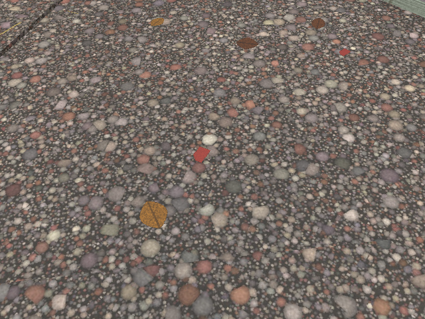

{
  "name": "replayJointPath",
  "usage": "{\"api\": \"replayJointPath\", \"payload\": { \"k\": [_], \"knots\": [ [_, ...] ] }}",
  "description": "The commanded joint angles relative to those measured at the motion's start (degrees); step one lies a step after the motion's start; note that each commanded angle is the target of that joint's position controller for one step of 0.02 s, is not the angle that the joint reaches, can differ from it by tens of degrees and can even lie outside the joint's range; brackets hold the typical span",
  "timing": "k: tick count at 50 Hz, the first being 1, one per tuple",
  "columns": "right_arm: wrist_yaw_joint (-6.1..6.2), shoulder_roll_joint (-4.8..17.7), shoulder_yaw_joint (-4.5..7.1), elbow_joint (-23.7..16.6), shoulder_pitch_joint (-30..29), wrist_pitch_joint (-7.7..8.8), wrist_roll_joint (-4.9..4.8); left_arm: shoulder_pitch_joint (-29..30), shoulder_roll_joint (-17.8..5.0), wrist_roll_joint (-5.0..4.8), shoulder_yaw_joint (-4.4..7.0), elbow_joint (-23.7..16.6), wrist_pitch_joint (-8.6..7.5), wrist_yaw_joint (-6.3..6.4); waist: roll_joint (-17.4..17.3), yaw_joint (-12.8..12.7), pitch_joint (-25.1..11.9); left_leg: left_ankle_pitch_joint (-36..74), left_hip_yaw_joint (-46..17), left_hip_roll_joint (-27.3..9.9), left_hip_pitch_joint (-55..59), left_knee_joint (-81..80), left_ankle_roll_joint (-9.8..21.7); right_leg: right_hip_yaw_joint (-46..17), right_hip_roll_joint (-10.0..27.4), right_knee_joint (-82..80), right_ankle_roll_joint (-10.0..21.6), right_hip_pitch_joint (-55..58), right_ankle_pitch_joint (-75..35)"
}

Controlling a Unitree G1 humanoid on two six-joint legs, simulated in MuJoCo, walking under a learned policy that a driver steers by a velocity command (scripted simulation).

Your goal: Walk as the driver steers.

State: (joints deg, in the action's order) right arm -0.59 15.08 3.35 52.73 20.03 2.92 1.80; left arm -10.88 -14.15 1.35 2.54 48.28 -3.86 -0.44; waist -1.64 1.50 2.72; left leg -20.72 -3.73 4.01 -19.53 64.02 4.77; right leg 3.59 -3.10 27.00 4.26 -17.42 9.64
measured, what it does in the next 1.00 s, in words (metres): walks ahead: left foot, then right foot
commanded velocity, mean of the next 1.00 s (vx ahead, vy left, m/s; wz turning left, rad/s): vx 0.28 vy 0.00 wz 0.04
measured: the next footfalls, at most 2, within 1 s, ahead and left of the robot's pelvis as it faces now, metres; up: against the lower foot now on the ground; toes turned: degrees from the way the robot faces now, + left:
left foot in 0.38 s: +0.34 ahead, +0.13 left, -0.02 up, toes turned +2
right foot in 0.80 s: +0.32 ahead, -0.06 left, -0.02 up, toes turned +0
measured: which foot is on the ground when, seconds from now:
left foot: up 0.00-0.36, down 0.38-0.86, up 0.88-1.00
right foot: down 0.00-0.40, up 0.42-0.78, down 0.80-1.00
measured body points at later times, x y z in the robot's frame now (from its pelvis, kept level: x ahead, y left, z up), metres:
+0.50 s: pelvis +0.24 +0.06 -0.02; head +0.27 +0.08 +0.43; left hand +0.21 +0.31 -0.18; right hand +0.39 -0.18 -0.13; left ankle +0.30 +0.13 -0.76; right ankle +0.11 -0.08 -0.67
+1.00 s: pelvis +0.31 +0.06 -0.01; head +0.30 +0.07 +0.44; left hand +0.27 +0.30 -0.17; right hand +0.36 -0.18 -0.16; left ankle +0.31 +0.15 -0.73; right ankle +0.28 -0.06 -0.76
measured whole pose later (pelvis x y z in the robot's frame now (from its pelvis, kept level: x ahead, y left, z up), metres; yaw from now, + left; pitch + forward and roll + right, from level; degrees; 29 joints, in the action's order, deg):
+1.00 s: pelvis +0.31 +0.06 -0.01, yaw +0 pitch +0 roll +0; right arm -1.0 12.2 1.8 56.8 15.7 1.9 1.5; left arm -22.1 -10.7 1.0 1.9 63.4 -1.4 1.2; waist 0.3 -1.3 -1.3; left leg -21.9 2.9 1.9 -18.8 40.0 4.3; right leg -0.9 0.5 22.6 0.9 -7.3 15.4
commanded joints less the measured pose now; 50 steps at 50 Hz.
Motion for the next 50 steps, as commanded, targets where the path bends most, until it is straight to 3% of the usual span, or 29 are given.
{"api": "replayJointPath", "payload": {
  "k": [1, 4, 9, 13, 16, 18, 19, 20, 21, 22, 23, 24, 25, 27, 30, 35, 38, 40, 41, 42, 43, 44, 45, 46, 48, 50],
  "knots": [
    [-0.76, 3.0, 0.46, -2.3, 3.6, -0.57, 0.9, -4.2, -4.4, -0.5, 0.85, -0.1, -1.64, -0.34, 6.2, 0.4, -1.3, 2.3, -1.7, -5.1, -7.8, -2.4, -1.1, -18.8, 15.7, -16.8, 8.4, 5.8, -4.4],
    [-1.34, 2.4, -0.11, -4.3, -2.6, -0.87, 0.73, -7.0, -6.2, -0.88, 1.41, 1.7, -2.18, -0.57, 6.1, -0.1, -0.4, 7.8, 1.1, -7.6, -11.7, -9.7, -2.5, -14.4, 15.1, -19.8, 9.0, 6.5, -6.8],
    [-1.89, 1.6, -1.13, -7.3, -14.3, -0.1, -0.06, -12.3, -6.4, -1.47, 1.35, 4.3, -2.24, -0.42, 5.4, -2.9, 0.5, 22.3, 3.8, -8.8, -13.0, -23.6, -3.9, -8.9, 12.5, -19.5, 7.1, 10.3, -12.6],
    [-1.5, 1.1, -1.83, -8.9, -21.4, 0.16, -0.31, -15.3, -6.9, -0.86, 1.35, 5.9, -1.88, 0.11, 5.5, -5.2, 1.9, 24.3, 5.0, -7.4, -10.0, -32.8, -4.2, -7.7, 13.0, -16.4, 6.0, 13.4, -16.5],
    [-0.65, 1.8, -1.68, -8.2, -20.6, 0.94, 0.01, -15.8, -7.2, -0.37, 1.34, 7.2, -1.32, 0.79, 5.9, -4.6, 1.3, 21.0, 4.4, -5.7, -6.2, -37.0, -2.8, -7.6, 13.7, -9.6, 4.4, 17.1, -29.3],
    [-0.04, 3.0, -1.12, -4.5, -12.1, 1.91, 0.63, -14.3, -7.6, -0.46, 1.42, 7.5, -0.7, 1.25, 5.3, -1.2, -1.6, 22.4, 4.4, -4.4, 2.8, -42.5, -1.2, -7.2, 12.1, -0.3, 2.6, 18.0, -32.6],
    [0.3, 4.4, -0.68, -1.7, -5.5, 2.87, 1.33, -14.1, -6.7, -0.98, 1.1, 7.4, -0.53, 1.28, 2.6, 1.0, -5.2, 30.9, 4.8, -5.5, 12.3, -45.4, -0.4, -5.4, 9.2, 8.1, 1.3, 14.8, -27.9],
    [0.67, 7.5, -0.11, 0.0, 1.6, 3.62, 2.45, -14.5, -4.3, -1.67, 0.27, 5.9, -0.66, 1.43, -1.5, 2.7, -11.5, 56.3, -2.0, -15.3, 26.8, -38.5, 1.0, -3.8, 6.4, 20.3, -0.1, 4.3, -8.1],
    [0.46, 10.2, 0.56, 0.3, 4.1, 2.89, 1.72, -25.4, 1.4, -3.85, -0.85, 7.7, -0.19, 1.7, -12.7, 0.0, -22.1, 85.4, -15.2, -30.1, 44.8, -30.3, 9.8, -1.6, -0.2, 38.4, -2.1, -9.8, 31.1],
    [0.12, 8.4, 0.6, 0.2, 5.3, 1.78, -1.71, -24.5, -3.8, -3.62, 0.26, 9.3, 0.84, 2.4, -7.0, 2.4, -25.4, 80.6, -15.7, -28.9, 42.3, -32.2, 12.0, -6.5, 0.4, 41.3, -2.1, -11.7, 30.9],
    [0.34, 5.9, -0.2, -0.4, 0.2, 1.42, -2.14, -18.8, -4.8, -2.42, 0.65, 8.2, 1.28, 2.28, -5.5, 0.9, -17.5, 71.3, -12.6, -25.6, 33.5, -37.0, 10.5, -7.0, 2.2, 40.7, -2.5, -12.6, 26.8],
    [0.7, 2.7, -1.37, -1.4, -5.3, 1.4, -1.62, -14.7, -4.0, -1.14, 0.52, 7.7, 1.68, 1.98, -4.1, -0.6, -10.7, 63.3, -9.7, -22.7, 24.6, -40.7, 8.3, -6.9, 3.9, 37.5, -2.9, -11.6, 22.1],
    [1.13, 1.2, -2.11, -1.5, -7.7, 1.4, -1.45, -12.6, -3.6, -0.4, 0.55, 7.6, 2.42, 1.49, -4.5, -1.9, -7.3, 61.1, -7.1, -20.8, 17.8, -43.5, 7.0, -6.8, 4.9, 34.9, -3.5, -8.8, 19.4],
    [1.67, 1.5, -2.55, -0.6, -7.9, 1.6, -1.31, -14.6, -1.5, 0.39, 0.17, 9.1, 4.21, 0.92, -4.8, -4.3, -7.3, 61.8, -3.5, -18.6, 10.6, -45.5, 6.1, -5.6, 4.7, 31.9, -4.4, -0.9, 15.4],
    [1.41, 2.5, -2.63, 0.2, -8.1, 2.53, -1.18, -14.4, -0.8, 0.05, -0.02, 10.6, 5.37, 1.08, -3.9, -5.7, -8.2, 58.8, -0.6, -17.2, 7.0, -47.0, 6.7, -5.2, 4.4, 27.8, -4.7, 2.5, 11.0],
    [1.68, 2.4, -2.84, 2.5, -5.2, 0.79, -0.51, -7.7, -0.6, -0.17, -0.83, 10.8, 6.15, 2.18, -5.3, -3.3, -5.3, 28.8, -1.6, -14.8, 4.1, -49.6, 5.3, -3.7, 4.5, 12.9, -4.4, 5.3, 8.8],
    [1.92, 2.3, -2.77, 3.2, -5.1, -0.53, -0.84, -7.1, -0.1, -0.15, -1.44, 11.8, 5.77, 2.62, -3.3, -3.5, -2.1, 10.2, -4.7, -14.7, 1.2, -50.0, 4.5, -3.0, 4.5, 2.4, -3.4, 9.2, 5.5],
    [1.78, 2.9, -2.16, 3.8, -2.5, -1.26, -1.3, -9.3, -1.1, 0.92, -1.59, 12.9, 4.51, 2.53, -1.5, -3.1, -1.4, -10.3, -7.2, -12.7, -1.7, -50.5, 2.6, -4.4, 5.8, -1.4, -2.0, 13.2, 8.0],
    [1.63, 2.8, -1.76, 3.5, -2.8, -1.62, -1.48, -10.8, -2.2, 1.49, -1.56, 12.9, 3.76, 2.42, 0.0, -3.0, 0.7, -14.1, -6.9, -11.1, -3.7, -47.9, 2.5, -7.0, 8.0, -2.4, -0.4, 12.0, 15.2],
    [1.25, 1.2, -1.89, 2.8, -2.5, -2.05, -2.02, -9.5, -4.0, 0.09, -1.01, 13.3, 3.67, 2.13, 7.9, -1.6, 4.7, -15.6, -1.7, -6.2, -6.0, -46.2, 1.8, -12.0, 8.7, -6.4, 2.0, 6.3, 25.8],
    [0.95, 1.8, -1.67, 2.3, -4.9, -2.01, -1.53, -11.3, -4.0, -0.7, -0.72, 13.5, 3.36, 1.86, 10.7, -3.5, 7.3, -12.5, 1.7, -3.6, -7.4, -39.0, 1.0, -17.8, 11.7, -12.3, 4.0, 4.8, 32.8],
    [0.55, 0.3, -1.67, 1.4, -6.6, -1.64, -0.96, -13.8, -5.0, -0.82, -0.21, 14.4, 2.98, 1.77, 14.9, -4.4, 7.6, -6.4, 5.9, -1.0, -9.2, -30.7, 0.1, -25.3, 16.8, -18.1, 6.3, 6.2, 36.0],
    [0.31, 0.0, -1.58, 1.1, -7.1, -1.32, -0.24, -13.5, -5.7, -0.31, 0.3, 14.4, 2.88, 1.88, 15.5, -4.5, 8.4, -2.8, 6.9, -1.4, -10.5, -25.3, -0.3, -29.1, 20.2, -20.6, 8.0, 6.6, 34.5],
    [-0.02, 1.2, -1.02, 0.5, -8.0, -0.95, 0.06, -13.1, -5.7, -0.13, 0.54, 14.0, 2.64, 1.95, 13.0, -4.0, 7.7, -3.0, 5.6, -2.9, -11.8, -22.0, -0.2, -29.8, 21.4, -21.3, 8.7, 6.9, 32.2],
    [-0.57, 0.8, -0.76, 0.2, -7.7, -0.06, 0.03, -11.2, -5.3, -0.25, 0.91, 13.3, 1.85, 1.77, 9.8, -2.4, 5.1, -2.6, 4.5, -4.3, -11.1, -20.9, -0.3, -26.0, 19.9, -20.3, 8.0, 9.0, 24.4],
    [-0.83, -0.2, -0.71, 0.0, -8.0, 0.5, -0.32, -9.5, -4.9, -0.65, 1.18, 12.8, 1.24, 1.65, 9.5, -1.8, 3.6, -0.9, 6.2, -3.7, -5.6, -25.1, -0.8, -19.8, 16.5, -19.0, 6.3, 7.5, 18.2]
  ]
}}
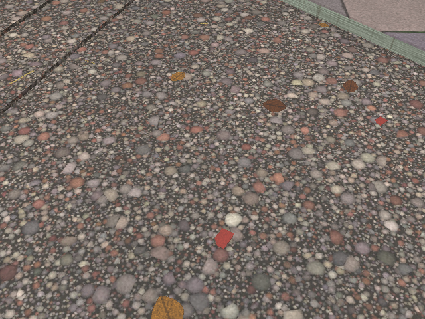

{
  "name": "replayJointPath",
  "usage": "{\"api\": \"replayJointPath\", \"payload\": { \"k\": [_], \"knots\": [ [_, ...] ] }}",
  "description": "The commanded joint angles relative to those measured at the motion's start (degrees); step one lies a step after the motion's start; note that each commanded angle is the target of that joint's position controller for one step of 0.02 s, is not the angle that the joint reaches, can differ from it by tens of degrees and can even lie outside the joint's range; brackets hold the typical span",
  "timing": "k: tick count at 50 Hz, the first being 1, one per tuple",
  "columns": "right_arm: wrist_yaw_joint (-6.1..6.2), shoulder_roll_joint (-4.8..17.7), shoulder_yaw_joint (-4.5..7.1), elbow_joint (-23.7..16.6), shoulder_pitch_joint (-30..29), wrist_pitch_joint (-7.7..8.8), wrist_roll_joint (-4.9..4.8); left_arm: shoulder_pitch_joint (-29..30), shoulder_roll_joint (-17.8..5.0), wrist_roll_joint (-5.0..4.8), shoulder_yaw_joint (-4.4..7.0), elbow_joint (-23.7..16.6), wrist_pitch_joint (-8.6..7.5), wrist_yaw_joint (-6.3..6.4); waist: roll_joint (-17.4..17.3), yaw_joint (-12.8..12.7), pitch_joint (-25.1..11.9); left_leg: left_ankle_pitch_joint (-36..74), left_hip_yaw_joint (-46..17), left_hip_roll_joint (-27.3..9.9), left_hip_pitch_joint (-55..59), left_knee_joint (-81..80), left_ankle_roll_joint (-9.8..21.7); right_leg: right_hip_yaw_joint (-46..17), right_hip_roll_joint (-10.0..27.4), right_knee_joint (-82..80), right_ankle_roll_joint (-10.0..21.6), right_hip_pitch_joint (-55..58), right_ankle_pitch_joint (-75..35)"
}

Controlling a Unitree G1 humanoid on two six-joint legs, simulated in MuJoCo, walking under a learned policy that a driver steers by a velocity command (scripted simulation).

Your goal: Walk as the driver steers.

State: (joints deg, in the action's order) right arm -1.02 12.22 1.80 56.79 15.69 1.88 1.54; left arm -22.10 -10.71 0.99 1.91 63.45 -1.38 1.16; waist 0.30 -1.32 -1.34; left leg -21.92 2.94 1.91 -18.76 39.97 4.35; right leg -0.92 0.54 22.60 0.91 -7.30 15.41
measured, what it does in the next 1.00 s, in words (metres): walks ahead: left foot, then right foot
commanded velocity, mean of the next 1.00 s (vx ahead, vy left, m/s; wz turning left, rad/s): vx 0.46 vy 0.00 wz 0.00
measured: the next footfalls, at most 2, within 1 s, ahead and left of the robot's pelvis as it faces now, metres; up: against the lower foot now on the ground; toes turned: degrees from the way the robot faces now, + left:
left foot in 0.10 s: +0.09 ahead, +0.11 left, +0.00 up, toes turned +2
right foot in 0.56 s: +0.40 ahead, -0.07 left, +0.00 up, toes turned -5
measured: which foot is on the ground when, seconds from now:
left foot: up 0.00-0.08, down 0.10-0.58, up 0.60-1.00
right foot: down 0.00-0.10, up 0.12-0.54, down 0.56-1.00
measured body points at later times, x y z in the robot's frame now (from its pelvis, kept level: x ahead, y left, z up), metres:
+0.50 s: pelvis +0.20 +0.02 -0.01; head +0.23 +0.02 +0.44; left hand +0.39 +0.24 -0.13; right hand +0.09 -0.20 -0.15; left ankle +0.05 +0.11 -0.74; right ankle +0.35 -0.08 -0.72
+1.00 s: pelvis +0.46 +0.00 +0.00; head +0.49 +0.01 +0.44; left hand +0.41 +0.24 -0.15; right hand +0.64 -0.22 -0.12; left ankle +0.62 +0.12 -0.72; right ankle +0.36 -0.07 -0.74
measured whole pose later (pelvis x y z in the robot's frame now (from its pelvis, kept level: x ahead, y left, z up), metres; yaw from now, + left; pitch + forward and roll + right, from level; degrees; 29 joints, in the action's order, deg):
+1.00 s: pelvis +0.46 +0.00 +0.00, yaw +0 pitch +0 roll -3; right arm -1.9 11.6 2.4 52.4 1.4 2.4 1.2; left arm -22.8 -10.7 1.3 2.8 61.9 -5.9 0.4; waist -2.5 -3.3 3.0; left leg 3.5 1.6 -4.8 -30.0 31.5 2.6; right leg 7.4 -5.6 11.7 5.5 3.9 12.1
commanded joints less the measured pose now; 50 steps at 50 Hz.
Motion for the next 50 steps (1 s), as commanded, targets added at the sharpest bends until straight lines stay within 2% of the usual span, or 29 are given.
{"api": "replayJointPath", "payload": {
  "k": [1, 3, 4, 5, 6, 7, 8, 9, 10, 11, 15, 19, 23, 24, 26, 27, 28, 29, 30, 31, 32, 33, 34, 36, 38, 41, 43, 46, 50],
  "knots": [
    [-0.4, 2.2, 0.84, -4.1, -3.5, 1.65, -0.23, 2.0, -8.3, -0.32, 1.94, -2.4, -1.4, -0.02, 7.8, 1.3, 7.3, 0.9, 0.7, -1.0, -2.7, -4.1, -0.4, -13.1, 11.8, -13.7, 9.2, -4.1, 10.7],
    [-0.15, 1.4, 0.99, -2.6, 0.6, 1.76, -0.56, 2.4, -8.6, -0.55, 2.34, -2.3, -1.38, -0.17, 6.7, 3.3, 6.7, 5.9, 3.3, 0.8, 8.2, -12.4, -0.5, -9.7, 9.9, -9.9, 8.4, -9.5, 10.1],
    [0.17, 2.0, 1.41, -1.0, 4.7, 1.85, -0.65, 2.3, -8.3, -0.41, 2.42, -2.5, -1.41, -0.18, 5.1, 4.7, 6.0, 6.1, 3.2, 1.6, 15.3, -14.8, -0.7, -8.4, 8.6, -6.0, 7.7, -13.6, 10.4],
    [0.73, 3.9, 2.08, 0.6, 10.4, 2.24, -0.54, 3.1, -6.8, -0.12, 2.1, -3.1, -1.77, -0.22, 1.7, 6.9, 4.5, 3.6, -1.6, -1.8, 24.0, -17.1, -0.2, -6.0, 6.7, 0.7, 6.4, -19.7, 10.9],
    [1.46, 9.9, 3.51, 1.5, 17.1, 2.65, 0.06, 5.1, -2.1, -0.74, 0.85, -5.6, -2.25, -0.92, -12.2, 9.6, 2.7, -12.7, -22.7, -15.4, 31.2, -27.2, 3.5, 1.9, -0.2, 18.6, 3.4, -30.2, 12.1],
    [1.33, 13.0, 4.27, 3.5, 21.9, 2.17, -0.15, 8.1, -4.7, 0.17, 1.51, -8.2, -2.4, -1.23, -16.4, 10.1, 4.2, -20.5, -38.8, -24.4, 29.2, -33.5, 8.6, 3.6, -2.4, 31.1, 3.9, -37.5, 17.1],
    [1.34, 9.7, 3.32, 2.1, 16.1, 1.9, 0.18, 10.4, -6.9, 1.28, 2.15, -8.8, -2.29, -1.68, -7.9, 6.7, 8.4, -19.7, -36.3, -23.7, 23.3, -32.6, 9.3, -0.2, 1.8, 37.4, 5.1, -38.4, 12.5],
    [1.06, 7.7, 2.76, 0.3, 11.0, 2.16, -0.01, 9.7, -5.4, 0.99, 1.92, -8.2, -2.47, -2.34, -4.8, 4.2, 9.4, -14.7, -31.2, -20.9, 19.1, -33.0, 8.2, -1.1, 3.3, 38.2, 5.3, -36.7, 7.0],
    [1.04, 6.9, 2.5, -0.6, 8.1, 2.56, -0.22, 8.4, -4.3, 0.68, 1.74, -7.6, -2.68, -2.79, -4.2, 2.5, 8.7, -8.4, -26.2, -18.5, 17.4, -34.0, 7.0, -0.8, 4.4, 37.5, 4.8, -34.3, 2.9],
    [1.21, 5.8, 2.05, -0.7, 7.2, 3.05, -0.52, 7.9, -4.3, 0.96, 1.84, -7.3, -2.61, -3.08, -4.1, 1.5, 8.1, -1.8, -22.2, -16.7, 16.9, -34.5, 6.3, -0.3, 5.1, 36.3, 4.1, -32.8, 0.2],
    [1.62, 4.1, 1.16, 2.1, 12.0, 3.99, -0.78, 12.1, -4.0, 0.96, 1.79, -8.7, -1.52, -3.25, -4.5, 1.5, 6.9, 23.2, -11.9, -13.2, 19.1, -32.7, 6.2, 2.8, 4.3, 31.6, 1.7, -33.0, -5.8],
    [1.64, 4.4, 0.79, 3.3, 13.6, 4.06, -0.72, 22.8, -2.4, 0.36, 0.63, -13.3, -1.4, -3.42, -5.4, 3.3, 8.2, 30.9, -6.9, -11.3, 16.3, -32.6, 6.2, 5.8, 2.1, 17.1, 0.8, -28.2, -11.8],
    [1.79, 5.5, 1.05, 4.3, 14.1, 4.25, -0.63, 25.2, -4.2, 0.08, 0.81, -14.9, -1.53, -3.13, -5.6, 3.1, 8.1, 36.3, -6.1, -13.7, 18.4, -31.0, 6.1, 6.2, 1.1, 12.0, 3.2, -22.7, -13.2],
    [2.01, 5.6, 1.17, 4.5, 13.6, 4.25, -0.38, 25.0, -4.7, 0.01, 0.99, -15.1, -1.78, -2.97, -5.2, 2.5, 8.2, 39.7, -6.1, -14.6, 21.2, -29.4, 5.7, 4.6, 1.6, 10.6, 4.1, -22.8, -14.3],
    [2.29, 6.4, 1.51, 4.6, 12.2, 4.06, -0.17, 20.7, -6.3, 0.16, 1.81, -13.9, -2.41, -2.41, -4.4, 0.5, 5.6, 51.4, -4.6, -14.1, 24.6, -21.9, 4.5, 5.6, -0.8, 7.3, 5.9, -17.5, -11.4],
    [2.28, 7.1, 1.8, 4.8, 11.8, 3.77, -0.09, 14.7, -7.1, 0.42, 2.4, -12.0, -2.84, -2.01, -4.0, -2.0, 2.6, 56.4, -4.1, -13.5, 24.4, -13.8, 4.1, 6.4, -2.4, 6.0, 6.9, -10.6, -9.5],
    [2.14, 6.9, 1.79, 4.7, 11.5, 3.47, -0.18, 5.5, -8.2, 0.91, 3.11, -8.9, -3.41, -1.53, -2.3, -5.6, -2.0, 53.2, -2.3, -11.1, 20.0, -2.0, 3.3, 6.5, -2.4, 3.6, 8.2, 0.7, -10.4],
    [1.13, 1.4, 0.54, 3.7, 18.2, 3.16, -2.44, -3.0, -13.5, 2.34, 4.74, -7.4, -3.77, -1.1, 8.1, -5.3, -11.1, 33.7, 0.6, -6.1, -1.1, 18.9, 0.4, -13.0, 12.0, 4.8, 14.7, 23.5, -4.6],
    [0.96, 2.9, 0.86, 3.7, 16.8, 3.37, -2.53, -6.0, -13.3, 1.1, 5.34, -6.8, -2.62, -1.46, 11.0, -7.0, -18.4, -5.4, -1.0, 2.7, -10.4, 35.9, -0.2, -34.4, 21.2, -4.8, 18.8, 27.7, 6.6],
    [1.08, 6.0, 1.88, 1.4, 9.8, 3.46, -1.41, 1.8, -12.4, 0.21, 4.59, -8.1, -2.37, -1.66, 5.5, -4.0, -8.6, -3.0, -5.9, -0.9, -17.3, 38.0, 1.0, -31.5, 19.4, -8.3, 16.6, 20.1, 10.9],
    [0.89, 5.5, 1.85, 0.0, 5.4, 3.78, -1.18, 7.9, -9.4, 0.16, 3.67, -9.4, -2.7, -1.63, 2.3, -2.2, -1.8, 2.0, -6.4, -3.9, -17.9, 34.2, 1.1, -25.1, 18.2, -10.1, 15.2, 11.9, 6.8],
    [0.68, 4.3, 1.81, -0.1, 3.7, 3.6, -0.77, 9.6, -7.2, 0.28, 3.09, -9.1, -3.23, -1.44, 0.8, -0.7, 2.2, 4.0, -6.4, -5.8, -16.0, 29.9, 1.2, -19.9, 16.0, -11.4, 13.4, 5.5, 0.5],
    [0.41, 3.8, 1.93, -0.5, 3.3, 2.91, 0.3, 9.8, -5.9, -0.08, 2.64, -8.2, -3.65, -1.13, 1.2, 1.2, 3.8, 4.7, -6.3, -6.9, -13.0, 26.0, 0.6, -15.8, 13.9, -12.6, 11.8, 0.8, -3.7],
    [-0.12, 1.5, 1.64, 0.3, 4.7, 1.49, 0.94, 7.9, -5.2, -0.07, 2.26, -7.1, -4.5, -0.89, 1.5, 2.7, 3.5, 5.0, -4.8, -6.8, -8.8, 22.2, -0.6, -11.0, 12.0, -14.3, 11.4, -2.6, -8.6],
    [-0.54, 1.7, 1.8, -0.8, 2.0, 0.68, 1.05, 5.8, -6.9, -0.24, 2.55, -6.3, -5.23, -0.85, 2.1, 3.2, 4.2, 8.7, -3.6, -7.2, -10.6, 19.0, -1.5, -8.3, 11.4, -16.0, 12.1, -2.8, -10.3],
    [-0.94, 2.6, 1.95, -4.0, -6.4, 0.58, 0.5, 3.8, -7.1, -0.32, 2.36, -5.5, -5.58, -0.94, 2.1, 2.6, 6.5, 17.9, -2.6, -8.0, -15.0, 9.6, -2.9, -5.0, 9.6, -17.7, 11.6, -2.0, -11.1],
    [-1.26, 1.7, 1.41, -5.4, -10.8, 0.98, 0.04, 3.2, -6.7, -0.33, 2.05, -5.4, -5.41, -1.0, 2.6, 1.5, 6.8, 23.6, -0.9, -7.0, -12.3, 1.1, -3.1, -2.1, 7.9, -17.4, 10.9, -2.6, -13.0],
    [-1.11, 1.9, 1.01, -6.6, -15.3, 1.0, -0.46, 0.2, -7.5, -0.2, 2.04, -4.4, -5.27, -0.92, 2.7, -0.2, 6.8, 27.8, -0.1, -6.1, -10.2, -5.9, -2.6, -1.0, 8.8, -17.0, 10.5, 0.7, -14.7],
    [-0.55, 4.2, 1.51, -8.2, -18.0, 1.33, -0.48, -2.0, -8.5, 0.72, 2.4, -3.0, -4.81, -0.26, 2.4, -0.8, 8.2, 24.5, -1.8, -6.9, -13.5, -10.5, -0.8, -1.3, 12.4, -14.2, 10.3, 10.6, -18.9]
  ]
}}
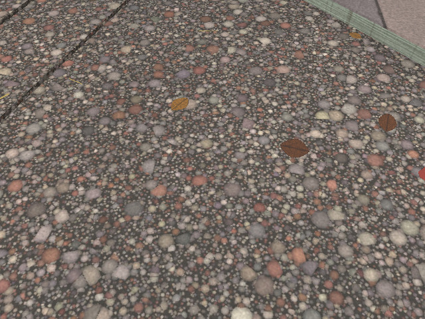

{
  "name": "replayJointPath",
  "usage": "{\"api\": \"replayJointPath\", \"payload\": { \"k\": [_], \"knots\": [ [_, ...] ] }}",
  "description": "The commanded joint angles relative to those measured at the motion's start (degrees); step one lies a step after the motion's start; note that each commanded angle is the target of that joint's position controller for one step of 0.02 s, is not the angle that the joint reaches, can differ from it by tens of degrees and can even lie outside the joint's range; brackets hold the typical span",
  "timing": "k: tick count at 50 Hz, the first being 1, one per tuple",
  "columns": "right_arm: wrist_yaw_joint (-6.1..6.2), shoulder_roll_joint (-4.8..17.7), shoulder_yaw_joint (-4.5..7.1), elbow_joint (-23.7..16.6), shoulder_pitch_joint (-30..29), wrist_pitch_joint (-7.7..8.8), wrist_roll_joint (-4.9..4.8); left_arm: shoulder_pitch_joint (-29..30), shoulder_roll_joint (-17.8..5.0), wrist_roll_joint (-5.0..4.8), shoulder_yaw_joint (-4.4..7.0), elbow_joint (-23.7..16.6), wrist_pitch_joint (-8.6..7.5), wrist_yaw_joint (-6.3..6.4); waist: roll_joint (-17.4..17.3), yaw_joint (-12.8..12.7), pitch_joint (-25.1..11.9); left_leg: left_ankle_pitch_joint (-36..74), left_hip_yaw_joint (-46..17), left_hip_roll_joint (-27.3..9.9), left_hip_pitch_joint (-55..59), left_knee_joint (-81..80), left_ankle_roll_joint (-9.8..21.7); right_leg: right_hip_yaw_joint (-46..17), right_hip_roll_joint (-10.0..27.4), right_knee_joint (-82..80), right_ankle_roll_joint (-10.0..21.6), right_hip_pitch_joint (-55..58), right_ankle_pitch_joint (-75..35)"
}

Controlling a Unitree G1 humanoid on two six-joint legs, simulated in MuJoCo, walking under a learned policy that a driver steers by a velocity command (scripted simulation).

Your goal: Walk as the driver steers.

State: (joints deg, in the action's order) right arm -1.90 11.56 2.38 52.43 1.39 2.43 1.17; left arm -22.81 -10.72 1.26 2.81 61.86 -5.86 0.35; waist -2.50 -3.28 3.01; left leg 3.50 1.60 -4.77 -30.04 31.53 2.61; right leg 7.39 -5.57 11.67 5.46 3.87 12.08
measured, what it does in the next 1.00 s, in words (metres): walks ahead, turning right: left foot, then right foot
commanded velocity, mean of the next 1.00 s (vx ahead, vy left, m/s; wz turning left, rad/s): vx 0.50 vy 0.00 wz -0.42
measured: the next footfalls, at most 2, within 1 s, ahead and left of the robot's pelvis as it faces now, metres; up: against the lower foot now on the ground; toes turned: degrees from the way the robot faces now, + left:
left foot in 0.12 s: +0.22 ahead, +0.11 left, -0.02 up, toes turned +2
right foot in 0.60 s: +0.48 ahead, -0.08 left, -0.02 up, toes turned -20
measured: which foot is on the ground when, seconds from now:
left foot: up 0.00-0.10, down 0.12-0.58, up 0.60-1.00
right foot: down 0.00-0.12, up 0.14-0.58, down 0.60-1.00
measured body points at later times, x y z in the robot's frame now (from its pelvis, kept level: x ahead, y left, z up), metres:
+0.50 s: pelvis +0.29 +0.03 -0.03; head +0.33 +0.02 +0.42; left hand +0.49 +0.22 -0.16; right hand +0.19 -0.19 -0.17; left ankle +0.18 +0.11 -0.76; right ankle +0.43 -0.10 -0.73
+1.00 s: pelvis +0.55 -0.06 -0.02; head +0.57 -0.10 +0.43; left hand +0.64 +0.20 -0.14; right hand +0.62 -0.36 -0.13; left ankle +0.77 +0.03 -0.70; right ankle +0.45 -0.07 -0.76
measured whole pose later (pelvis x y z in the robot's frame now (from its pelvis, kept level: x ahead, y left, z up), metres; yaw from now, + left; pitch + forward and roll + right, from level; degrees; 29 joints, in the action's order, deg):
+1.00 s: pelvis +0.55 -0.06 -0.02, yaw -28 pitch +2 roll +1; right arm -1.2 14.5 2.5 44.8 2.3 0.9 2.3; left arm -24.2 -14.5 0.1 4.0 52.9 -2.8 0.2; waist -2.2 -4.9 2.3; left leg -4.3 -2.3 -5.7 -38.5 45.1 -3.4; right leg -7.6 -8.7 15.4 8.1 -1.2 14.6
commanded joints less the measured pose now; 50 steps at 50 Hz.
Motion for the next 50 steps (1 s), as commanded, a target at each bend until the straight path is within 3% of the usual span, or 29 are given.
{"api": "replayJointPath", "payload": {
  "k": [1, 3, 4, 5, 6, 7, 8, 9, 10, 12, 16, 20, 24, 27, 28, 29, 30, 31, 32, 33, 34, 35, 37, 40, 45, 50],
  "knots": [
    [0.39, 5.3, 1.13, -3.9, -3.5, 0.98, -0.03, -1.4, -8.8, 0.65, 1.67, -1.3, -0.16, 0.79, 5.2, 1.4, 3.7, -3.1, -0.6, -0.1, -1.5, -2.9, 1.4, -9.5, 19.2, -1.7, 5.6, 0.7, -17.7],
    [0.72, 6.0, 1.76, -2.7, 0.5, 1.37, 0.07, -0.1, -9.5, 0.62, 1.87, -1.7, 0.07, 0.98, 4.5, 3.5, 1.7, -8.0, -0.3, 1.1, 5.7, -4.7, 2.5, -8.5, 19.3, 4.6, 4.9, 0.0, -27.0],
    [1.08, 6.2, 2.28, -0.2, 6.6, 1.67, 0.4, 0.8, -9.3, 0.32, 1.8, -2.1, 0.08, 0.72, 2.8, 6.1, -1.3, -7.9, 0.1, 2.3, 13.9, -7.0, 3.0, -7.9, 17.9, 12.4, 4.7, -2.5, -32.1],
    [1.6, 6.8, 2.68, 3.2, 14.0, 2.6, 1.49, 0.5, -8.7, -0.27, 1.56, -2.4, 0.22, 0.03, -2.2, 8.1, -3.6, -4.5, 3.7, 5.2, 22.1, -10.2, 3.7, -4.4, 12.7, 23.9, 3.5, -4.9, -36.2],
    [2.23, 10.3, 3.43, 5.4, 24.3, 3.62, 3.56, 0.8, -6.6, -1.16, 0.91, -4.2, 0.17, -0.05, -5.5, 10.9, -8.8, 4.5, -8.5, -7.1, 38.0, -8.4, 7.0, -3.0, 8.9, 42.3, 2.0, -19.2, -17.9],
    [2.1, 13.9, 3.82, 5.6, 26.3, 3.74, 3.79, -6.5, -1.1, -2.28, 0.18, -3.6, 0.39, 0.61, -12.3, 6.6, -12.7, 24.3, -25.4, -20.4, 50.9, -6.1, 12.0, -4.1, 0.8, 58.9, 0.1, -36.5, 21.9],
    [2.08, 13.3, 4.13, 5.3, 25.4, 3.13, 0.99, -5.4, -5.4, -1.8, 1.09, -2.8, 1.01, 1.45, -6.6, 8.3, -14.1, 12.7, -24.9, -19.6, 48.1, -8.8, 13.8, -10.0, 3.2, 62.0, 0.3, -40.7, 18.7],
    [1.9, 9.0, 2.89, 4.5, 20.8, 3.47, 0.82, 0.6, -6.7, -1.33, 1.42, -4.0, 1.06, 1.09, -2.8, 7.2, -7.8, 3.7, -21.0, -16.9, 41.3, -12.5, 11.8, -10.8, 6.4, 61.1, 0.3, -42.5, 13.3],
    [1.75, 5.9, 1.95, 4.0, 17.0, 3.71, 1.05, 3.9, -6.5, -1.05, 1.59, -4.8, 1.22, 0.56, -1.3, 5.8, -3.8, 0.7, -17.0, -14.4, 34.3, -15.6, 9.1, -10.9, 8.2, 58.2, 0.0, -40.9, 8.6],
    [2.38, 3.5, 0.98, 4.3, 16.2, 3.86, 0.64, 3.9, -5.4, 0.22, 1.73, -4.8, 2.94, -0.94, -2.8, 3.2, -2.2, 1.5, -10.5, -11.5, 27.5, -18.8, 6.3, -10.3, 9.8, 55.0, -0.9, -36.5, 4.6],
    [2.89, 5.5, 1.24, 5.0, 19.1, 4.95, -0.39, 9.4, -3.2, 0.67, 1.23, -7.6, 4.75, -2.24, -0.9, 2.0, -0.1, 10.4, -2.5, -10.2, 25.8, -21.0, 5.3, -8.1, 10.6, 51.6, -2.0, -40.2, -1.8],
    [3.0, 4.7, 0.83, 5.1, 19.9, 4.87, -0.29, 18.9, -2.2, 0.08, -0.01, -11.8, 4.38, -3.06, -1.5, 3.3, 2.3, 12.3, 5.7, -6.6, 25.0, -22.5, 3.9, -3.9, 9.6, 35.9, -1.7, -38.8, -10.6],
    [3.66, 6.8, 1.16, 6.3, 23.7, 4.31, -0.33, 23.5, -3.1, 0.31, -0.43, -14.5, 4.19, -3.21, -1.5, 4.2, 2.5, 21.0, 9.2, -8.6, 30.8, -20.3, 3.4, 0.6, 7.3, 26.1, 0.9, -35.1, -10.5],
    [4.35, 8.7, 1.7, 6.0, 23.1, 3.31, 0.05, 18.1, -5.2, 0.69, 0.5, -13.5, 4.26, -2.77, -3.4, 1.2, -1.0, 41.1, 11.9, -9.8, 35.9, -8.9, 3.0, 2.8, 3.1, 25.1, 4.6, -29.0, -3.2],
    [4.38, 9.5, 1.96, 5.6, 22.4, 2.72, 0.27, 13.3, -6.3, 0.75, 1.08, -12.3, 4.19, -2.63, -3.7, -0.7, -3.5, 43.5, 12.1, -10.1, 36.1, -1.0, 3.2, 2.9, 1.5, 24.3, 6.0, -24.6, -0.6],
    [4.14, 10.1, 2.19, 4.9, 21.7, 2.16, 0.22, 6.8, -7.7, 0.95, 1.96, -10.4, 3.92, -2.38, -3.0, -3.5, -7.0, 39.0, 12.2, -10.0, 33.1, 9.8, 2.9, 1.9, 0.2, 21.0, 7.6, -16.5, -0.2],
    [3.67, 10.3, 2.29, 3.4, 20.8, 1.96, 0.05, -0.5, -11.4, 1.58, 3.58, -8.6, 3.72, -1.68, 1.5, -7.2, -10.7, 24.1, 12.9, -8.2, 23.3, 26.6, 1.3, -6.6, 4.9, 16.1, 10.5, -5.1, 3.2],
    [2.38, 3.2, 1.17, 0.1, 24.2, 2.06, -0.24, 1.6, -17.5, 1.49, 4.98, -9.8, 3.99, -1.05, 15.1, -1.4, -14.6, -32.4, 11.0, 3.1, -0.8, 48.3, -1.6, -35.5, 22.3, 13.2, 18.8, 10.9, 0.4],
    [1.91, 7.7, 1.92, -2.7, 17.4, 2.74, -0.26, -0.4, -17.9, -0.31, 5.04, -10.2, 4.89, -1.11, 9.2, -4.0, -16.7, -34.1, -2.1, 6.6, -10.0, 54.5, -1.6, -50.2, 24.8, 4.6, 21.5, 12.2, 5.1],
    [1.65, 7.6, 1.71, -4.2, 13.0, 3.55, -0.59, 3.6, -15.8, -0.55, 4.51, -10.1, 5.04, -0.57, 5.8, -2.2, -7.6, -27.5, -4.0, 2.3, -15.1, 51.4, -1.1, -41.7, 24.3, 2.7, 19.1, 6.0, 5.1],
    [1.75, 7.9, 1.67, -4.1, 13.0, 4.1, -0.61, 6.2, -12.6, -0.81, 3.78, -10.4, 4.78, -0.45, 1.5, 0.0, -3.2, -23.2, -3.6, 0.2, -12.3, 45.5, -1.1, -36.5, 22.1, 1.5, 16.3, -1.6, -0.6],
    [2.04, 7.6, 1.77, -3.5, 13.5, 3.73, -0.08, 8.5, -11.0, -0.86, 3.32, -10.8, 4.26, -0.25, -0.7, 2.5, -1.2, -21.8, -3.7, -1.1, -8.2, 41.2, -1.7, -31.5, 19.0, 1.2, 14.1, -7.2, -8.5],
    [1.9, 6.5, 1.61, -3.5, 15.5, 1.45, 1.51, 9.3, -9.7, -1.36, 2.62, -11.2, 3.0, -0.01, 0.3, 5.0, -2.5, -21.9, -3.8, -2.0, -1.7, 36.2, -3.5, -25.3, 15.3, 1.0, 12.7, -12.4, -18.3],
    [1.39, 5.6, 1.38, -5.5, 12.2, -0.42, 1.65, 5.9, -11.9, -1.53, 3.03, -10.8, 1.93, -0.16, 2.0, 4.7, -2.3, -18.9, -2.1, -2.0, -2.8, 29.8, -5.4, -22.3, 12.4, 0.4, 11.6, -13.9, -21.6],
    [1.07, 6.7, 1.31, -10.1, 0.8, -1.01, 1.29, -1.3, -12.3, -1.42, 3.1, -10.8, 2.41, -0.25, 4.6, 0.2, -0.8, -8.9, -1.9, -1.1, -10.9, 18.8, -6.5, -24.5, 11.5, 0.2, 8.1, -7.7, -21.0],
    [0.57, 6.8, 0.48, -13.7, -6.9, -0.41, 0.94, -5.7, -12.3, -0.88, 2.93, -10.9, 2.78, 0.39, 5.7, -2.3, 0.0, -6.6, -1.8, 1.8, -13.0, 10.4, -5.7, -26.0, 11.4, 4.3, 7.6, -1.1, -29.7]
  ]
}}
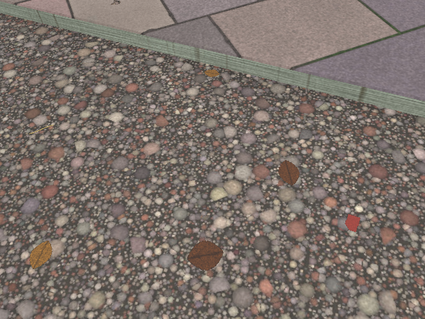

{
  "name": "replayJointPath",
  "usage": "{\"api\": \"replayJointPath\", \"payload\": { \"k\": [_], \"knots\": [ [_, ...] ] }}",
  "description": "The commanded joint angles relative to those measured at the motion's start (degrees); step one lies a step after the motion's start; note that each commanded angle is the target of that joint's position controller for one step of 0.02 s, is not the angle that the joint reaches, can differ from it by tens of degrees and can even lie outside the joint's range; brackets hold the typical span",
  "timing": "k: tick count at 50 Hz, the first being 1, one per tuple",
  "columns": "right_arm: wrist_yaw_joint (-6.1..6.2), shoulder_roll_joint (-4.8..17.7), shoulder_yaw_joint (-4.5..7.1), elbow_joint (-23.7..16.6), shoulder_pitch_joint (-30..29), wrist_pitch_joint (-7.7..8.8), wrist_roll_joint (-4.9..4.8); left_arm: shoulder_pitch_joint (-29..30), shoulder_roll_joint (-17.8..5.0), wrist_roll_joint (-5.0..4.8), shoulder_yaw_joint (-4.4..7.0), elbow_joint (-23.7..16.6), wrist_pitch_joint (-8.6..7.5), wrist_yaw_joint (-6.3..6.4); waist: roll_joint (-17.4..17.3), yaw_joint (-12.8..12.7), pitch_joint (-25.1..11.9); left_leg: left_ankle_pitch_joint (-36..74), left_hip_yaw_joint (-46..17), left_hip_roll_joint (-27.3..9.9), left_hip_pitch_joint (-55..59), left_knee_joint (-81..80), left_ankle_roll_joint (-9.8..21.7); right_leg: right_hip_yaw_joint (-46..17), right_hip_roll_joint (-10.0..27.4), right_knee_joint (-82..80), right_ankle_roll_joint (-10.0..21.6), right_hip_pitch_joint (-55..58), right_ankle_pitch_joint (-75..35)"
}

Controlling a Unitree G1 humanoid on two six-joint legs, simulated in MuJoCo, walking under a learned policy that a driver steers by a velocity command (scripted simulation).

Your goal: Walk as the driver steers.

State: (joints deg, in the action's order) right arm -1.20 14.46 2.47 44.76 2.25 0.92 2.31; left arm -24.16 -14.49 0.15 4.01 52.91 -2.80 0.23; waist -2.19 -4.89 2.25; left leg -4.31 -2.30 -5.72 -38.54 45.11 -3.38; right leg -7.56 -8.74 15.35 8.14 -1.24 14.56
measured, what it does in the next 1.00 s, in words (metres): walks ahead, turning right: left foot, then right foot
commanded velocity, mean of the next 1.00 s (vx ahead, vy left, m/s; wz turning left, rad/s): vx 0.11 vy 0.00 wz -0.57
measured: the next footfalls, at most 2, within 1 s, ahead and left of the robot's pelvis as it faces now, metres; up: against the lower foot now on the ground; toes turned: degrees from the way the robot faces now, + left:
left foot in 0.14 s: +0.27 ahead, +0.12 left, +0.00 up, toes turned -7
right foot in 0.60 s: +0.17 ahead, -0.09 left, +0.00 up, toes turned -24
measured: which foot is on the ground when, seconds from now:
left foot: up 0.00-0.12, down 0.14-0.60, up 0.62-1.00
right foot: down 0.00-0.16, up 0.18-0.58, down 0.60-1.00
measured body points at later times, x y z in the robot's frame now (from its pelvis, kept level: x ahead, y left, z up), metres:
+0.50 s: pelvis +0.15 +0.04 +0.00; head +0.18 +0.03 +0.44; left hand +0.37 +0.25 -0.11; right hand +0.17 -0.26 -0.12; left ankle +0.23 +0.12 -0.74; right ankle +0.15 -0.09 -0.70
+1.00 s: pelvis +0.15 +0.01 +0.00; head +0.17 -0.02 +0.45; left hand +0.41 +0.17 -0.10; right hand +0.11 -0.29 -0.12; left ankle +0.23 +0.12 -0.71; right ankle +0.13 -0.08 -0.74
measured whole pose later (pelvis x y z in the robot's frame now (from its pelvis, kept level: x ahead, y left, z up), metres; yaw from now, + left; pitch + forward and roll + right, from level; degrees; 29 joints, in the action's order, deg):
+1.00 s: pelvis +0.15 +0.01 +0.00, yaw -34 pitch +1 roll +1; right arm 0.9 16.6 3.0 41.0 11.6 -3.9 0.6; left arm -13.0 -16.2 1.3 3.1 39.8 2.1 -0.4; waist -0.6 -0.8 2.3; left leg -24.1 -0.9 0.1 -22.9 46.2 -1.2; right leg -7.9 -6.5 25.6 3.9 -15.8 10.2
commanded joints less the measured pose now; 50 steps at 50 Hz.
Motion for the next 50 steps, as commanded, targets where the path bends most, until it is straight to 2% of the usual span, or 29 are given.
{"api": "replayJointPath", "payload": {
  "k": [1, 3, 5, 6, 7, 8, 9, 10, 11, 12, 13, 14, 17, 20, 23, 26, 28, 29, 30, 31, 32, 33, 34, 35, 37, 39, 40, 44, 50],
  "knots": [
    [-0.07, 3.7, 0.1, -6.8, -8.9, 1.4, -0.39, -5.0, -8.7, 0.37, 1.72, -1.9, -0.06, 0.72, 5.7, -1.0, 1.0, 0.9, 2.7, 4.0, -3.4, -5.3, 0.7, -10.7, 14.2, 2.8, 4.4, 4.5, -37.7],
    [0.28, 4.0, -0.24, -7.6, -8.7, 2.12, -0.88, -5.3, -9.1, 0.72, 1.8, -2.2, 0.38, 1.08, 7.0, -0.8, 0.2, 0.2, 3.1, 6.5, 1.6, -9.6, 2.0, -10.5, 13.4, 7.3, 2.5, 4.7, -46.0],
    [1.1, 6.1, 0.26, -5.8, -1.0, 2.8, -1.02, -1.6, -9.9, 0.82, 1.95, -3.6, 0.31, 1.33, 8.3, 3.1, -2.7, -1.0, 2.7, 9.2, 14.8, -15.4, 4.0, -10.9, 11.6, 13.5, -1.0, 1.1, -52.4],
    [1.7, 7.7, 0.79, -4.3, 4.9, 3.29, -1.01, 0.4, -10.6, 0.4, 2.1, -4.3, -0.15, 1.1, 8.5, 6.1, -5.3, 2.5, 2.5, 9.4, 22.9, -19.1, 5.1, -11.5, 10.3, 19.5, -2.6, -0.6, -53.2],
    [2.38, 9.9, 1.38, -2.8, 13.4, 4.36, -0.37, 3.3, -10.0, -0.71, 1.92, -5.8, -0.88, 0.6, 6.7, 10.7, -9.5, 12.8, -1.6, 3.5, 36.9, -22.2, 7.1, -11.0, 7.8, 30.5, -4.1, -7.8, -44.2],
    [3.09, 14.2, 1.98, -2.7, 19.7, 4.47, 0.58, 1.7, -4.7, -1.9, 0.72, -8.5, -1.17, 0.79, -4.5, 10.8, -18.8, 40.8, -14.2, -14.5, 52.1, -16.0, 10.2, -3.7, 2.3, 48.5, -5.5, -17.9, -0.6],
    [2.36, 15.4, 2.6, -3.8, 17.7, 3.21, -0.68, -7.6, -6.4, -3.04, 1.32, -9.2, -0.13, 1.86, -14.1, 5.8, -29.0, 55.9, -30.6, -26.1, 58.0, -15.4, 19.3, 0.3, -2.7, 61.3, -6.0, -25.7, 25.2],
    [2.13, 10.0, 1.8, -5.5, 13.2, 2.21, -1.56, -7.0, -9.9, -0.46, 1.87, -6.3, 1.29, 2.22, -3.7, 4.6, -24.1, 46.4, -26.6, -22.1, 49.6, -17.4, 18.9, 0.0, 2.6, 64.0, -6.1, -26.8, 18.6],
    [2.31, 5.2, 0.33, -6.0, 9.8, 2.0, -1.76, -2.4, -9.8, 0.48, 2.03, -6.7, 1.97, 1.49, -0.8, 4.7, -15.6, 39.1, -17.8, -17.4, 41.7, -19.9, 17.3, 1.2, 4.0, 62.0, -7.0, -27.9, 15.3],
    [2.53, 3.5, -0.43, -6.0, 7.5, 1.68, -1.3, -0.6, -8.3, 0.83, 1.89, -7.2, 2.64, 0.83, -0.7, 3.6, -10.4, 32.6, -12.4, -13.9, 35.9, -22.8, 15.4, 2.1, 5.9, 59.5, -7.7, -28.4, 13.6],
    [2.92, 3.8, -0.53, -5.7, 7.2, 1.65, -1.26, 0.8, -7.4, 1.4, 1.78, -7.7, 3.61, 0.02, -3.4, 3.3, -7.1, 29.3, -8.6, -11.8, 31.5, -25.1, 15.0, 2.5, 7.2, 57.5, -8.4, -28.1, 12.3],
    [2.92, 5.0, -0.21, -5.2, 7.3, 1.6, -1.15, 0.1, -6.5, 1.57, 1.6, -7.7, 4.58, -0.65, -5.0, 2.8, -5.8, 28.3, -5.6, -10.5, 27.5, -26.5, 15.1, 3.7, 6.9, 57.5, -8.9, -26.0, 11.3],
    [2.65, 6.7, 0.42, -4.9, 7.8, 1.95, -0.71, 1.8, -5.9, 1.1, 1.44, -9.6, 5.71, -1.43, -4.7, 2.0, -7.2, 26.8, -1.7, -11.1, 25.0, -27.8, 16.7, 4.7, 6.9, 54.8, -9.1, -25.3, 9.2],
    [2.68, 7.3, 0.77, -5.1, 7.2, 1.31, -0.58, 6.3, -5.5, 1.38, 0.9, -12.1, 6.62, -2.06, -5.5, 2.3, -6.6, 15.4, 1.4, -11.4, 23.7, -29.6, 16.2, 6.1, 9.1, 47.6, -8.9, -25.9, 5.6],
    [2.42, 8.5, 1.34, -5.4, 7.0, 0.47, -0.54, 10.5, -4.9, 1.15, 0.07, -14.3, 7.01, -2.92, -6.8, 3.3, -5.9, 4.0, 4.6, -10.8, 21.5, -30.1, 14.6, 8.2, 10.2, 37.1, -8.4, -21.1, 3.6],
    [1.99, 10.7, 2.24, -5.1, 9.3, -0.59, -0.43, 13.4, -5.8, 0.92, -0.01, -16.2, 6.8, -3.11, -7.1, 5.1, -5.8, -1.2, 5.1, -12.5, 23.2, -28.2, 13.7, 10.7, 9.4, 29.9, -7.6, -18.0, 6.9],
    [1.79, 11.9, 2.72, -4.9, 10.0, -1.38, -0.8, 13.5, -5.8, 0.83, 0.02, -17.0, 6.15, -3.08, -6.5, 5.0, -5.5, -2.9, 6.0, -13.0, 24.0, -24.7, 11.8, 11.8, 8.6, 22.4, -6.5, -14.7, 6.5],
    [1.68, 11.9, 2.84, -4.7, 10.4, -1.82, -0.97, 11.9, -5.8, 0.88, 0.13, -16.6, 5.58, -2.87, -4.8, 4.2, -5.5, -3.7, 7.6, -12.3, 22.6, -21.0, 9.6, 11.9, 7.6, 16.4, -5.7, -10.7, 3.9],
    [1.39, 10.8, 2.86, -3.9, 13.0, -2.25, -0.72, 9.6, -7.1, 1.25, 0.49, -15.8, 4.83, -2.24, 0.6, 3.7, -5.4, -7.3, 10.0, -10.2, 19.6, -14.3, 6.0, 6.9, 8.9, 8.7, -4.7, -6.5, 0.4],
    [0.83, 6.3, 1.93, -5.4, 15.8, -2.88, -0.21, 9.0, -13.0, 1.67, 1.5, -16.8, 4.09, -1.29, 17.8, 5.2, -5.1, -26.7, 15.7, -3.0, 9.5, 3.1, 1.3, -14.6, 24.6, 0.8, -1.4, -2.5, -10.2],
    [1.98, 6.6, 1.56, -8.6, 10.7, -4.01, -0.53, 7.9, -19.1, 1.27, 3.39, -17.8, 4.25, -0.96, 18.1, 2.4, -2.6, -34.0, 8.3, 4.3, 2.4, 11.1, 0.0, -24.2, 31.8, 0.5, 7.4, -8.9, -22.5],
    [2.34, 7.7, 1.82, -8.6, 8.1, -4.64, -1.12, 6.0, -16.3, 1.15, 3.1, -16.5, 4.39, -0.75, 11.9, 1.7, -2.4, -30.4, 3.4, 2.8, 2.9, 16.0, 0.1, -18.7, 28.4, 2.3, 8.7, -8.7, -25.4],
    [2.27, 7.2, 1.81, -8.3, 8.7, -4.55, -1.93, 9.0, -13.6, 0.92, 2.16, -16.4, 4.48, -0.48, 11.2, 3.9, -1.3, -25.4, 2.0, 2.5, 3.1, 16.3, 0.6, -13.6, 24.4, 2.8, 7.1, -9.7, -24.8],
    [2.27, 7.6, 1.98, -7.3, 9.9, -4.01, -1.86, 12.6, -12.0, 0.88, 1.77, -16.9, 4.67, -0.31, 10.3, 5.6, -1.5, -21.1, 1.3, 2.3, 3.7, 15.1, 0.8, -10.2, 20.5, 2.7, 4.9, -9.2, -22.2],
    [1.97, 9.0, 2.58, -6.0, 12.1, -3.67, -0.61, 14.3, -9.9, 0.25, 1.16, -17.8, 4.54, -0.01, 10.6, 6.1, -4.9, -17.9, 2.1, 3.5, 5.4, 17.5, 0.9, -8.1, 17.9, 4.1, 4.4, -6.8, -28.0],
    [1.67, 8.2, 2.49, -6.4, 11.5, -3.9, -0.98, 12.4, -10.1, 0.05, 1.29, -17.3, 4.21, -0.27, 7.7, 5.6, -6.6, -17.5, 1.5, 3.9, 5.5, 17.1, 0.6, -9.1, 18.2, 4.5, 4.8, -4.9, -28.6],
    [1.67, 7.6, 2.32, -6.8, 10.7, -4.08, -1.15, 11.5, -10.5, 0.09, 1.49, -17.1, 4.12, -0.32, 7.4, 5.1, -6.5, -17.5, 1.2, 4.0, 4.9, 15.7, 0.4, -10.2, 18.3, 4.3, 5.1, -4.1, -26.9],
    [1.97, 7.0, 1.93, -7.4, 9.2, -4.44, -1.24, 9.4, -10.5, 0.62, 1.64, -16.6, 4.25, -0.28, 9.0, 3.6, -5.8, -18.7, 0.7, 4.4, 5.6, 8.9, 0.7, -13.7, 19.0, 3.7, 6.1, -3.3, -20.2],
    [2.35, 6.2, 1.25, -7.7, 9.4, -3.92, -2.06, 10.3, -10.3, 1.45, 1.27, -15.7, 4.46, -0.56, 9.6, 3.5, -5.7, -20.7, 2.0, 6.5, 17.3, -2.5, 3.1, -15.1, 18.1, 5.6, 4.8, -8.8, -21.7]
  ]
}}
Velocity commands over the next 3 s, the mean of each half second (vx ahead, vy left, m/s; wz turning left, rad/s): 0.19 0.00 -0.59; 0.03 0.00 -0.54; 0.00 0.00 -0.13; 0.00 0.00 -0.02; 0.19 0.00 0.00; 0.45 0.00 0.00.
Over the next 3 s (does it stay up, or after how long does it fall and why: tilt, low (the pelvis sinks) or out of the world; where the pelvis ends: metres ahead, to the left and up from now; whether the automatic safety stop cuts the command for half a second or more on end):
stays up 0.43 -0.18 -0.01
